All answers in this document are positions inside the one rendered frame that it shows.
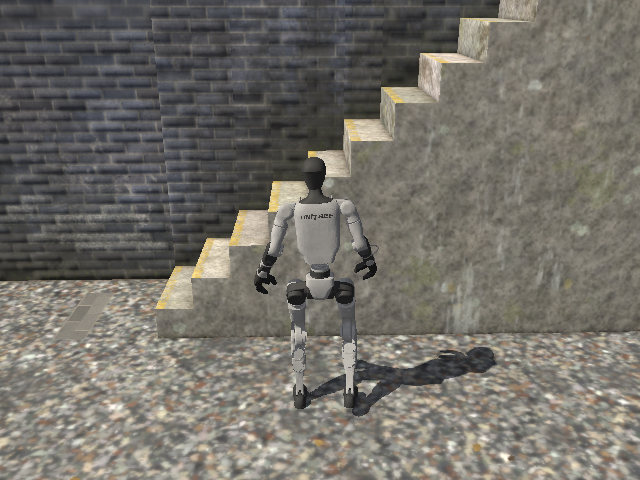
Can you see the left robot forearm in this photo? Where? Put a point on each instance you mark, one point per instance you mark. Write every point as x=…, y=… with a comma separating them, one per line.
x=266, y=264

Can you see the right robot forearm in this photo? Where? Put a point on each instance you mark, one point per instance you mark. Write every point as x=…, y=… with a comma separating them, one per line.
x=366, y=255

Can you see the robot left upper arm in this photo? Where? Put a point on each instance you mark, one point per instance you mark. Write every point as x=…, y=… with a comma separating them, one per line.
x=284, y=213

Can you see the robot right foot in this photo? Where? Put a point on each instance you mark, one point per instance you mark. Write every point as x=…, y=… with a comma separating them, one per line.
x=349, y=399

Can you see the left robot shin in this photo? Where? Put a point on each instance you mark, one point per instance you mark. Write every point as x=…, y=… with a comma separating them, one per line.
x=298, y=363

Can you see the robot right upper arm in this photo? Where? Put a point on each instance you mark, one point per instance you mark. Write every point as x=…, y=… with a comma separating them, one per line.
x=347, y=208

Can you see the robot left hand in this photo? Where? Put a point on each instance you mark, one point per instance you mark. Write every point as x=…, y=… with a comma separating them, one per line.
x=258, y=282

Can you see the robot right hand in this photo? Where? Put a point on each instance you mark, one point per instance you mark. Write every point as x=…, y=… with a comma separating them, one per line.
x=371, y=273

